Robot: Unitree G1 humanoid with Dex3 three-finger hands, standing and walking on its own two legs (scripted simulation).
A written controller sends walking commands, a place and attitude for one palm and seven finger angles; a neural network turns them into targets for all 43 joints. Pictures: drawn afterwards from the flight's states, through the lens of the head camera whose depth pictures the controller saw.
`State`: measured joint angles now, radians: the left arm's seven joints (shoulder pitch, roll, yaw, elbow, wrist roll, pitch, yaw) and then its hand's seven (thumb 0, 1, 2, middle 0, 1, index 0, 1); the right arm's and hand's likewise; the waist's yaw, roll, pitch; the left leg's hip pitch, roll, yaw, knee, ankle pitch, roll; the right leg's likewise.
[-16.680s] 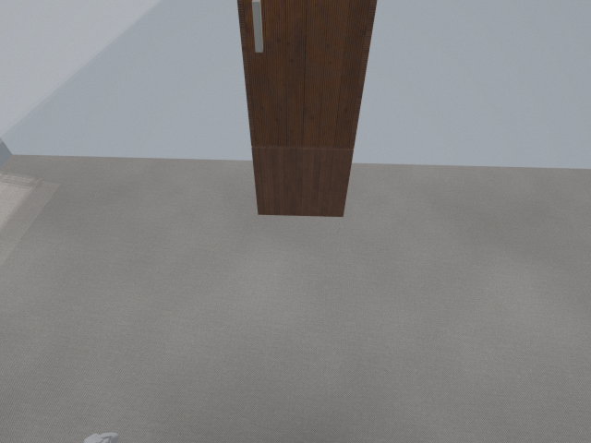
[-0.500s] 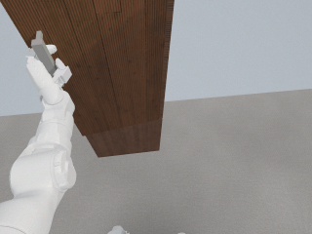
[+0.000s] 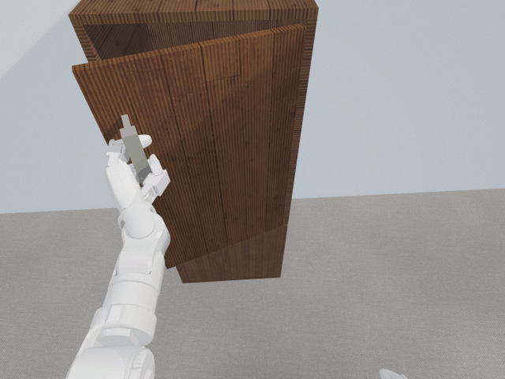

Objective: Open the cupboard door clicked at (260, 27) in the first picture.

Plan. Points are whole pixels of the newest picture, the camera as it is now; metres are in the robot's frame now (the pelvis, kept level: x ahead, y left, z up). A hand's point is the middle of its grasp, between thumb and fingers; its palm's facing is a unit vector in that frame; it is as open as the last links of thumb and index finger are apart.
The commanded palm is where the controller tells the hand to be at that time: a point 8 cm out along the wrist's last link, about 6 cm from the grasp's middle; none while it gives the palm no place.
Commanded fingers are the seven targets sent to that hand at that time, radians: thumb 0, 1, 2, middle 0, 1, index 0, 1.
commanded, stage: pull the door open along its arc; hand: left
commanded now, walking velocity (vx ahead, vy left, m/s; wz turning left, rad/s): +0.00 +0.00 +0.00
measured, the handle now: (138, 156) +0.45 +0.21 +0.12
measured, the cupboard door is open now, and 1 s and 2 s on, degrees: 20 50 47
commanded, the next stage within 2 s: open thumb and fingers to let go in 0.92 s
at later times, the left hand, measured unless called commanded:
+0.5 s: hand (163, 177) +0.41 +0.16 +0.11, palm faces +0.50 -0.87 +0.02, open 5.7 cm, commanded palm +0.33 +0.18 +0.11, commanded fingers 0.00 0.90 0.90 -0.40 -1.35 -0.40 -1.35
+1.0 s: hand (230, 235) +0.29 +0.04 +0.12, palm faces +0.37 -0.93 -0.04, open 6.2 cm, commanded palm +0.26 +0.09 +0.11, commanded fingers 0.00 0.90 0.90 -0.40 -1.35 -0.40 -1.35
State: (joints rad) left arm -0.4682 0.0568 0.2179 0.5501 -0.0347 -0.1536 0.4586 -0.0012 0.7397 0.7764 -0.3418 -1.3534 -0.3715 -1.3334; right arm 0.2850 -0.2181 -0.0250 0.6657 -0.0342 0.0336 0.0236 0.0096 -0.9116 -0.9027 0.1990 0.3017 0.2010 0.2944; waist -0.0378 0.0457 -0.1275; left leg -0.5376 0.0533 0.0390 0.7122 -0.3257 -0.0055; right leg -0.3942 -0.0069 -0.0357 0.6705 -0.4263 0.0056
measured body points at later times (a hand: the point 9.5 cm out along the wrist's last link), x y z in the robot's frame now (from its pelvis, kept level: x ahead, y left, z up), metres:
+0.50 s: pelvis -0.01 -0.01 +0.00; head +0.01 -0.03 +0.45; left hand +0.37 +0.20 +0.12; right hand +0.05 -0.26 -0.14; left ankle +0.01 +0.12 -0.72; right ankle -0.06 -0.12 -0.72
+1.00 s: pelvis +0.01 -0.03 +0.00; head -0.02 -0.05 +0.45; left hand +0.27 +0.09 +0.12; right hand +0.25 -0.21 -0.06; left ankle +0.01 +0.12 -0.72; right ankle -0.06 -0.12 -0.72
